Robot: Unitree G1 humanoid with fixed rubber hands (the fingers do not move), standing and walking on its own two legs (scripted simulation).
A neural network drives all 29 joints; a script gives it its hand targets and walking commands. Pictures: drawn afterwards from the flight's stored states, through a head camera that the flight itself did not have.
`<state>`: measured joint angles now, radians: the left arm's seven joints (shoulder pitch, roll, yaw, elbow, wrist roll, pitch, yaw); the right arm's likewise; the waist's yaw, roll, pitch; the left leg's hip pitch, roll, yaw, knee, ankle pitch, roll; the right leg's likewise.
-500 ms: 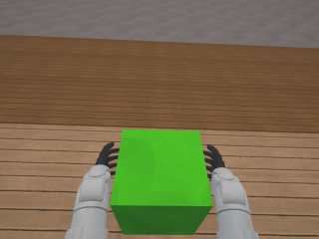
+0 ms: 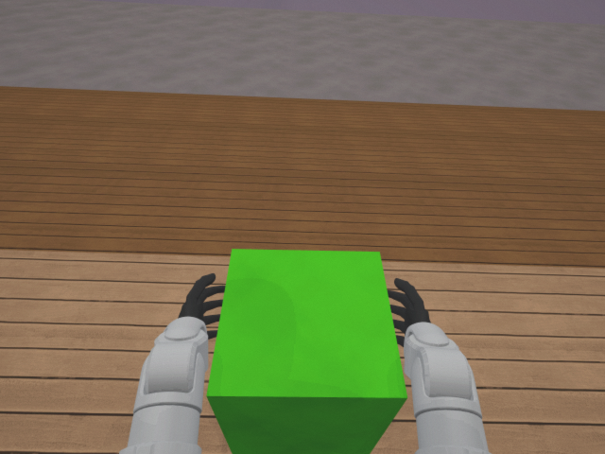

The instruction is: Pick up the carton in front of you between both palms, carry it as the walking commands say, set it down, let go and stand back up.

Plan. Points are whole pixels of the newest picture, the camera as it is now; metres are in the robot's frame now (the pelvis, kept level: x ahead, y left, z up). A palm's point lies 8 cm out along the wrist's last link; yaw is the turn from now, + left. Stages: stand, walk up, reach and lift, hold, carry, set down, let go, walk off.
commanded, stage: hold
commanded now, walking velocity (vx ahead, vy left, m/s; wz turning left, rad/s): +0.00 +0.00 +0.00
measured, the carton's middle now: (303, 356) +0.28 +0.00 -0.02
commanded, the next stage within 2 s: carry in 0.42 s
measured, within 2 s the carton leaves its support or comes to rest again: neither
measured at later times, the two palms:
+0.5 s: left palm (194, 322) +0.29 +0.15 +0.05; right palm (416, 329) +0.28 -0.15 +0.05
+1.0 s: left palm (222, 228) +0.45 +0.13 +0.08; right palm (406, 242) +0.43 -0.16 +0.07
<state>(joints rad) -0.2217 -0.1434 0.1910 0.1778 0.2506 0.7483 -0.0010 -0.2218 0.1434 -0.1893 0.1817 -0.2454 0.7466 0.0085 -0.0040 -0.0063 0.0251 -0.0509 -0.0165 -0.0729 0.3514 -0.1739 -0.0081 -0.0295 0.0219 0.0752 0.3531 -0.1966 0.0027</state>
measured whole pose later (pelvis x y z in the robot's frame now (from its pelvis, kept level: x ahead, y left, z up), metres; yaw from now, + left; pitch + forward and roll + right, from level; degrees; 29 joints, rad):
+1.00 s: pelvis +0.18 +0.00 +0.00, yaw -4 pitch +6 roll +0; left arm -0.14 -0.13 0.14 -0.29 0.09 1.21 0.10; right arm -0.15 0.13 -0.09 -0.27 -0.11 1.20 -0.09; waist 0.00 0.01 -0.16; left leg -0.25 0.04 0.20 0.41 -0.26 0.03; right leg -0.48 -0.06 -0.09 0.96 -0.42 -0.01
